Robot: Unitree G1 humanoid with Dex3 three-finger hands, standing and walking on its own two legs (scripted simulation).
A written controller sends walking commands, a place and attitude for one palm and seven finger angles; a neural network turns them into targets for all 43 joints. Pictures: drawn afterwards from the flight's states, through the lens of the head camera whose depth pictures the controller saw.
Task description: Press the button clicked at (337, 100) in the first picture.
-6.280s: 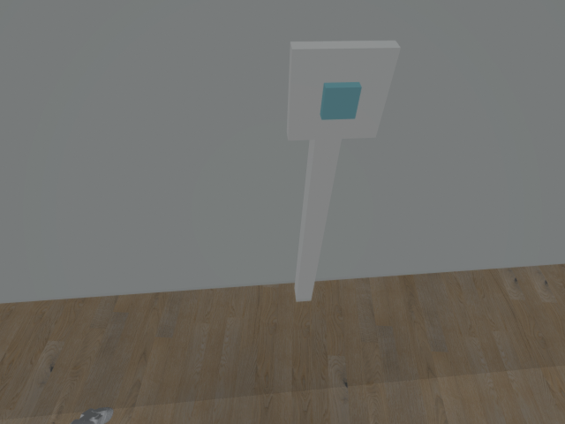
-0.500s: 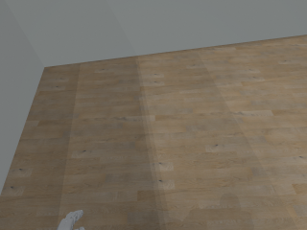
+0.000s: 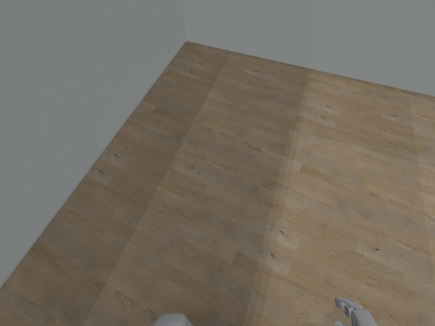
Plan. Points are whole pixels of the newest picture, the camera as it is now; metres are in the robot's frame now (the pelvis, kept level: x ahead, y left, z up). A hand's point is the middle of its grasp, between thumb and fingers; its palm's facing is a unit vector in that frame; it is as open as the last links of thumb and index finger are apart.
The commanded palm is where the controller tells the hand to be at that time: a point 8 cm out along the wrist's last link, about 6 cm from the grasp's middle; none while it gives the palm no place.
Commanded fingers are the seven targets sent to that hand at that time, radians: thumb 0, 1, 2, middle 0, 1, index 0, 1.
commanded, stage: turn to face it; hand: left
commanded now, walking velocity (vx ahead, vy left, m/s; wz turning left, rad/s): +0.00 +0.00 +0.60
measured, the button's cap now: out of the picture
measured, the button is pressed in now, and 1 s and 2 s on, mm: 0 0 0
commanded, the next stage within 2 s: none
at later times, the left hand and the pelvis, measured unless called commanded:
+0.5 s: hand (81, 324) +0.11 +0.28 -0.14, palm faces +0.26 -0.94 -0.22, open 7.3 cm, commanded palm none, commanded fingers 0.00 0.90 0.90 -0.20 -0.30 -0.20 -0.30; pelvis +0.02 +0.04 +0.02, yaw +16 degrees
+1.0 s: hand out of the picture +0.01 +0.20 -0.13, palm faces +0.54 -0.79 -0.29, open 7.4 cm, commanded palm none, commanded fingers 0.00 0.90 0.90 -0.20 -0.30 -0.20 -0.30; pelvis +0.04 -0.02 +0.01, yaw +35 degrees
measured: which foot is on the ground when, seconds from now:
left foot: up 0.00-0.00, down 0.02-0.76, up 0.78-1.00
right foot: down 0.00-0.04, up 0.06-0.74, down 0.76-1.00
